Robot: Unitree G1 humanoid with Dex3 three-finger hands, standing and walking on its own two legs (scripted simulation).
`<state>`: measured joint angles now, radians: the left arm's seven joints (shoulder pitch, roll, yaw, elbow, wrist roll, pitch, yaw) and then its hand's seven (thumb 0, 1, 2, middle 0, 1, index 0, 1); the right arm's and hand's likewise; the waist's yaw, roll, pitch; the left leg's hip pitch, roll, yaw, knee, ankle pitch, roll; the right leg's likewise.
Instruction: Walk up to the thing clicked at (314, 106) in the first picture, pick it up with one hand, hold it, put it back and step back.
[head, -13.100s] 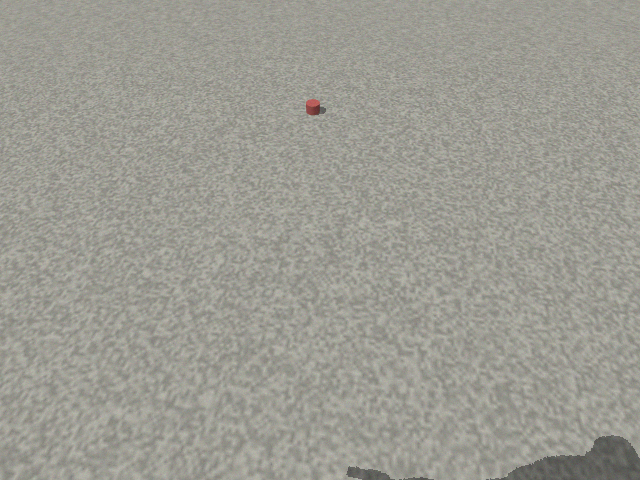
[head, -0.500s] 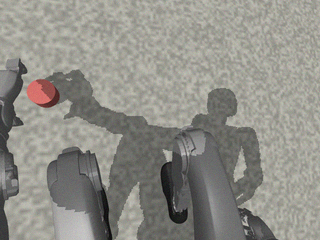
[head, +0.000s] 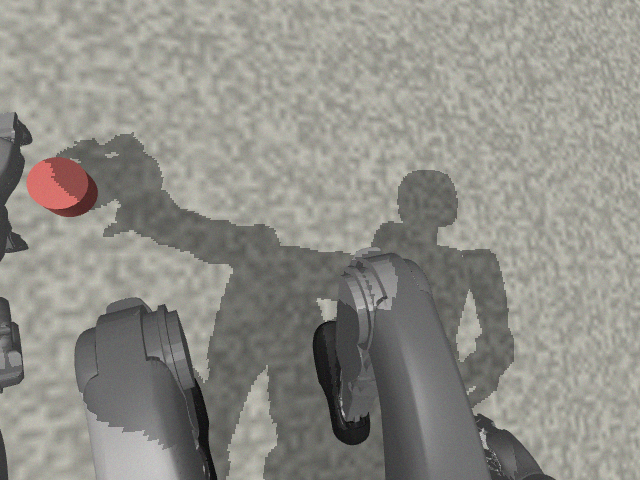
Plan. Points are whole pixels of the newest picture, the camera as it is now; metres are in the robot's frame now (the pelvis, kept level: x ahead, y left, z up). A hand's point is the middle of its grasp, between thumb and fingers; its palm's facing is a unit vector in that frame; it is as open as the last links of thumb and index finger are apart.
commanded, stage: rise first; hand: left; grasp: from above
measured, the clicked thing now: (64, 188) +0.50 +0.27 -0.29
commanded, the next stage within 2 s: approach in 1.14 s
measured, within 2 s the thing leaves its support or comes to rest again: neither
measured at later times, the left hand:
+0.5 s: hand out of the picture +0.46 +0.31 -0.18, palm faces -0.46 -0.07 -0.88, open 14.1 cm
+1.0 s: hand out of the picture +0.46 +0.31 -0.17, palm faces -0.46 -0.06 -0.89, open 14.1 cm
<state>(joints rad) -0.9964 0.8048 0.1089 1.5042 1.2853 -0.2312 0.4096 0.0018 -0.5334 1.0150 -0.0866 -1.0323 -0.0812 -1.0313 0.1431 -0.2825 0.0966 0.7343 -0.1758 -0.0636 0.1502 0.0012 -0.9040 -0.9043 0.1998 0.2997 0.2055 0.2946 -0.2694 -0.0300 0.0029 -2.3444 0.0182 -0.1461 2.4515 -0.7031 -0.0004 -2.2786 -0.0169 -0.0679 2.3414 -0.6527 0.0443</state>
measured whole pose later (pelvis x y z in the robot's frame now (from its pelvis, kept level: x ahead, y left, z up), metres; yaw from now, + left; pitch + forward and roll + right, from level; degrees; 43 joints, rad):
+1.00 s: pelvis +0.00 +0.00 +0.00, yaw +0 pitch +33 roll -9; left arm -1.01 0.82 0.09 1.49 1.29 -0.23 0.38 0.00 -0.53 1.02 -0.10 -1.02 -0.09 -1.03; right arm 0.16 -0.28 0.11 0.72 -0.16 -0.06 0.15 0.00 -0.90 -0.90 0.20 0.30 0.21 0.29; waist -0.28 -0.03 -0.01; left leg -2.35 0.01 -0.15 2.44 -0.69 0.00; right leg -2.27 -0.02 -0.07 2.32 -0.64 0.05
